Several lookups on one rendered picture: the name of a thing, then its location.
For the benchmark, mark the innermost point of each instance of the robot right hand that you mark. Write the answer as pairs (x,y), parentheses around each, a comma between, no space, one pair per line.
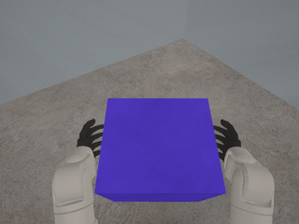
(230,139)

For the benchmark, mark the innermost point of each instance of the left robot forearm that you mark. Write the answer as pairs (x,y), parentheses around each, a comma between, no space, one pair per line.
(72,188)

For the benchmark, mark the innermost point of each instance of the robot left hand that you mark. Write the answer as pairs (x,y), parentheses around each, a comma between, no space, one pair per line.
(86,138)

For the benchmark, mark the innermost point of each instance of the right robot forearm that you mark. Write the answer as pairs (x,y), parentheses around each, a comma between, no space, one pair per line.
(252,189)

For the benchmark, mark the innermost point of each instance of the carton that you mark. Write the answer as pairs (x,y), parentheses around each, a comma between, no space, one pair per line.
(159,150)

